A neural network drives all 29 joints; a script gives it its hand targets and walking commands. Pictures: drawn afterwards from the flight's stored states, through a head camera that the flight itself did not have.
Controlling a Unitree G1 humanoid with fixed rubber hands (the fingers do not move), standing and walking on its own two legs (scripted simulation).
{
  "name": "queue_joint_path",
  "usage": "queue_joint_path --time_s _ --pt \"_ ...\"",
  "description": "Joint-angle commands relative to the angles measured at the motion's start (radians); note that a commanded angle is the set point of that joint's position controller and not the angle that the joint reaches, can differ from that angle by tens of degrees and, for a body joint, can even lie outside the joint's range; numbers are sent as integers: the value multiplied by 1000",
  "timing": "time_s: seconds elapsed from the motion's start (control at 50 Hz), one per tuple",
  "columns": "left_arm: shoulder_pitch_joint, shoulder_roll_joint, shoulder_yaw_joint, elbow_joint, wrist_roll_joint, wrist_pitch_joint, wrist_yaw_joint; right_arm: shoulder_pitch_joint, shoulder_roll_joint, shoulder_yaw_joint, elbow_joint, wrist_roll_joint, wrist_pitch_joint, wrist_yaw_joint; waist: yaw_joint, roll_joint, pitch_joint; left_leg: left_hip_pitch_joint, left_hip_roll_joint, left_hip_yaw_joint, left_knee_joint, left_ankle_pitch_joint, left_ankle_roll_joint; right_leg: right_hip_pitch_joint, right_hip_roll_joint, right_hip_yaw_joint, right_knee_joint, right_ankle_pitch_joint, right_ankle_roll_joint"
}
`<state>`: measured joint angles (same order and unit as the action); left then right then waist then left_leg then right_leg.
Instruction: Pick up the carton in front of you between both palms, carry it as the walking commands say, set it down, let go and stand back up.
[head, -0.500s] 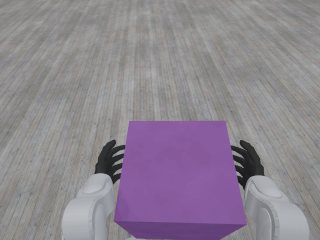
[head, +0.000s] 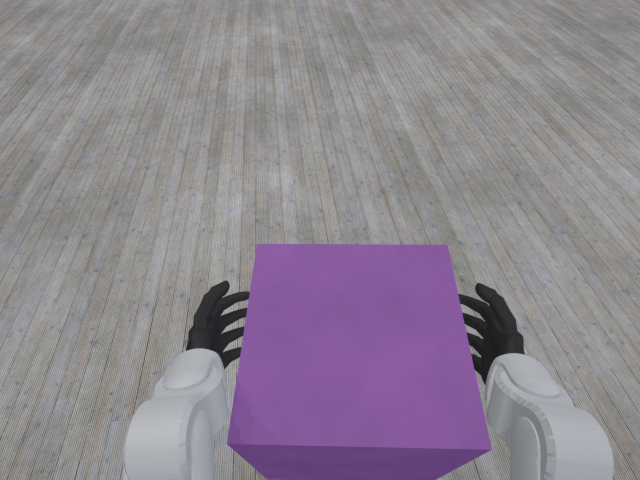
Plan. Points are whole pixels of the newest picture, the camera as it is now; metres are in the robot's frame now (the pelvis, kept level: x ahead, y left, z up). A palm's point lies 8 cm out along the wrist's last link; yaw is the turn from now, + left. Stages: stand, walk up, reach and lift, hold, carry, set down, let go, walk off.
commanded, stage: carry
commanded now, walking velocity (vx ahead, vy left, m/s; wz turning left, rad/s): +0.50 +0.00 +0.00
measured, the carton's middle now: (349, 372) +0.24 +0.00 +0.02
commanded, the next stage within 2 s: none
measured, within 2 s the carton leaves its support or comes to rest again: neither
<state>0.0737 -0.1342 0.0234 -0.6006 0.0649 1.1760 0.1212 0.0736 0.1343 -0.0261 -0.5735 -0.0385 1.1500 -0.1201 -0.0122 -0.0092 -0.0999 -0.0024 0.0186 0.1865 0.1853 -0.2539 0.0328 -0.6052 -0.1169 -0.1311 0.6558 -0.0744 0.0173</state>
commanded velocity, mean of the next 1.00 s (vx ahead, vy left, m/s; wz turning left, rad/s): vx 0.50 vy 0.00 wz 0.00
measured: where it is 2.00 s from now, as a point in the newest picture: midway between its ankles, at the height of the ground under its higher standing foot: (339, 246)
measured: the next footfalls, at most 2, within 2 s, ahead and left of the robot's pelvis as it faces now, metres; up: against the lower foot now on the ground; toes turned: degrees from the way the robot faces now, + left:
right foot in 0.14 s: +0.28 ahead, -0.12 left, +0.00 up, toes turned -9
left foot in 0.64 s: +0.63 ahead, +0.09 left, +0.00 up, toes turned +11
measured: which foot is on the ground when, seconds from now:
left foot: down 0.00-0.16, up 0.18-0.62, down 0.64-1.00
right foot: up 0.00-0.12, down 0.14-0.64, up 0.66-1.00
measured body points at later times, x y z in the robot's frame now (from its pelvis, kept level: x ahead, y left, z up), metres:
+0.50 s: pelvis +0.34 -0.04 +0.00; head +0.34 -0.05 +0.45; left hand +0.58 +0.12 +0.10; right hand +0.59 -0.19 +0.09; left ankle +0.46 +0.13 -0.70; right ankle +0.24 -0.11 -0.75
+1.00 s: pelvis +0.68 +0.01 +0.00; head +0.68 +0.02 +0.45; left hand +0.92 +0.16 +0.08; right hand +0.91 -0.14 +0.08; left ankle +0.59 +0.08 -0.75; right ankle +0.78 -0.15 -0.70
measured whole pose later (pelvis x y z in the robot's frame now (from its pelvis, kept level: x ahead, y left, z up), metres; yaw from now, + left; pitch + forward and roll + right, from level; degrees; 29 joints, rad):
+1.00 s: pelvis +0.68 +0.01 +0.00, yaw +0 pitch +4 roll -2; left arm 0.09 -0.13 0.02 -0.58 0.07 1.15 0.11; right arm 0.09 0.14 -0.02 -0.57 -0.04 1.13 -0.11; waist -0.02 -0.01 -0.08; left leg -0.04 0.02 0.19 0.19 -0.23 0.04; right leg -0.60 -0.12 -0.12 0.70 -0.11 0.02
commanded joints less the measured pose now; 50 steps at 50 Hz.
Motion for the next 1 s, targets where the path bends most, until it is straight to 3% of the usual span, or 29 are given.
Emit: queue_joint_path --time_s 0.0,0.04,0.06,0.08,0.1,0.12,0.14,0.16,0.18,0.22,0.24,0.26,0.32,0.44,0.54,0.58,0.6,0.62,0.64,0.66,0.68,0.7,0.72,0.74,0.76,0.82,0.92,0.98 --pt "-377 -716 -639 -85 -273 4 -87 -343 683 605 -96 261 19 109 -12 150 -19 93 220 -75 -33 404 93 -26 35 -58 -102 37 -16" --pt "-381 -678 -622 -89 -278 20 -80 -345 655 597 -99 252 34 94 -9 162 -2 111 225 -58 -2 508 73 31 47 -69 -153 46 -40" --pt "-380 -664 -613 -88 -279 27 -78 -352 644 595 -102 251 42 88 -3 172 -20 114 224 -38 55 630 60 100 64 -85 -165 35 -52" --pt "-368 -655 -603 -81 -279 32 -76 -362 635 595 -109 253 48 83 11 174 -64 101 211 -1 163 737 43 221 101 -121 -183 14 -57" --pt "-359 -650 -592 -70 -277 34 -75 -364 630 597 -113 256 55 80 29 130 -131 43 169 53 349 753 15 412 151 -162 -220 -28 -59" --pt "-345 -646 -577 -64 -272 37 -74 -382 620 600 -123 257 59 77 48 51 -202 -123 138 46 570 532 -7 630 55 -32 -229 -100 -60" --pt "-362 -633 -565 -53 -270 35 -75 -385 630 617 -147 264 67 75 49 -208 -304 -440 16 16 916 249 -60 869 -252 485 -328 -253 -207" --pt "-343 -671 -573 -42 -289 33 -80 -397 642 622 -145 274 69 82 40 -310 -281 -607 -57 -108 1098 -191 -55 872 -314 678 -453 -84 -261" --pt "-368 -708 -585 -67 -300 30 -92 -406 699 638 -125 278 64 90 35 -222 -265 -646 23 -186 1178 -188 -16 837 -305 545 -413 43 -245" --pt "-419 -799 -616 -78 -317 12 -115 -431 796 650 -106 279 47 109 27 -39 -230 -608 100 -197 1074 -82 6 680 -238 346 -405 146 -174" --pt "-436 -825 -627 -78 -320 4 -125 -431 832 655 -95 272 36 115 22 -48 -219 -577 117 -195 991 -35 1 628 -212 282 -434 88 -138" --pt "-440 -839 -635 -77 -324 -4 -133 -425 850 657 -84 262 26 117 21 -73 -223 -553 107 -168 951 0 -5 608 -194 234 -456 53 -126" --pt "-414 -826 -642 -72 -325 -15 -149 -391 858 659 -68 235 8 113 21 -114 -189 -586 100 -120 809 59 -30 605 -166 153 -506 6 -137" --pt "-378 -728 -611 -83 -311 -2 -134 -393 784 656 -101 242 26 89 25 -120 -79 -668 82 -41 503 191 -56 675 -125 56 -522 147 -143" --pt "-357 -656 -575 -66 -277 26 -101 -395 702 635 -103 255 60 77 29 -147 2 -589 45 17 318 255 -21 702 -118 2 -500 305 -124" --pt "-366 -651 -578 -71 -276 33 -94 -390 689 623 -96 259 66 77 22 -164 -39 -448 11 47 289 237 -1 718 -119 -35 -389 518 -98" --pt "-374 -652 -584 -77 -280 36 -92 -379 689 615 -85 257 66 78 6 -149 -95 -302 -27 89 253 214 3 700 -95 -90 -245 582 -75" --pt "-381 -652 -591 -81 -281 39 -91 -359 684 602 -71 253 65 79 -13 -89 -170 -91 -39 93 246 147 1 611 -53 -117 -39 513 -52" --pt "-396 -649 -598 -83 -280 41 -91 -342 678 590 -64 245 64 81 -29 61 -228 70 144 -189 182 -16 29 433 -11 -109 205 251 -21" --pt "-385 -670 -614 -94 -287 42 -95 -362 687 589 -49 250 56 86 -20 324 -300 296 401 -655 75 -90 188 92 125 -35 512 -221 13" --pt "-401 -699 -628 -88 -297 35 -103 -348 736 598 -49 268 51 96 -15 291 -272 256 405 -699 20 123 199 6 114 101 644 -381 -14" --pt "-407 -760 -644 -74 -301 25 -114 -367 784 613 -63 275 40 108 -11 224 -267 219 378 -558 60 271 185 -11 60 135 688 -360 -35" --pt "-414 -808 -648 -64 -301 11 -125 -383 832 629 -65 282 27 120 -10 98 -263 171 352 -457 79 355 154 -9 23 145 640 -302 -45" --pt "-421 -850 -654 -49 -299 -3 -134 -405 870 644 -68 283 13 130 -8 52 -240 101 332 -382 66 379 128 10 -3 141 567 -258 -48" --pt "-413 -877 -660 -32 -291 -16 -139 -416 891 655 -65 284 1 138 -1 70 -244 63 308 -323 38 316 99 42 -16 136 495 -220 -44" --pt "-363 -897 -662 -7 -261 -50 -139 -387 890 666 -58 284 -24 157 -1 118 -216 36 276 -237 -21 241 93 42 2 77 347 -160 -24" --pt "-335 -834 -663 -44 -246 -58 -118 -330 801 653 -74 271 -32 155 -5 141 -108 66 234 -139 -56 299 102 -41 4 3 88 -43 6" --pt "-350 -778 -663 -86 -264 -38 -105 -325 743 637 -103 268 -18 135 -10 147 -55 76 219 -94 -46 364 99 -30 21 -36 -34 15 0"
